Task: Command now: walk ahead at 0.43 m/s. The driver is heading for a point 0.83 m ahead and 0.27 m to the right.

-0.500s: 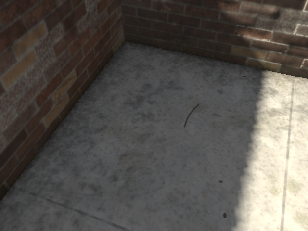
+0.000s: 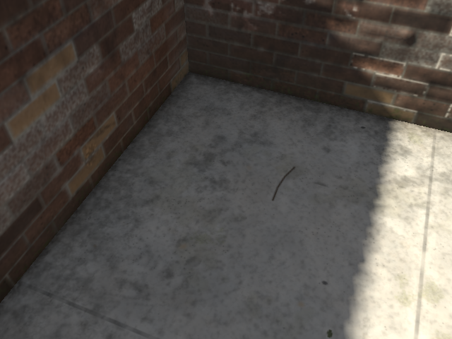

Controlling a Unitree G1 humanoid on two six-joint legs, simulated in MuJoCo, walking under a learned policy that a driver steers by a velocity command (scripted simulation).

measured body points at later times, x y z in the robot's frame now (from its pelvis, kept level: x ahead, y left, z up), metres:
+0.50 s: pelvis +0.20 +0.08 +0.00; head +0.21 +0.10 +0.45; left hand +0.37 +0.31 -0.12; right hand +0.15 -0.16 -0.13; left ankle +0.09 +0.17 -0.74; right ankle +0.30 -0.07 -0.64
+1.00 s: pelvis +0.60 -0.05 -0.01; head +0.63 -0.06 +0.44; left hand +0.72 +0.22 -0.13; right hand +0.71 -0.35 -0.07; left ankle +0.87 +0.04 -0.67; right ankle +0.49 -0.01 -0.74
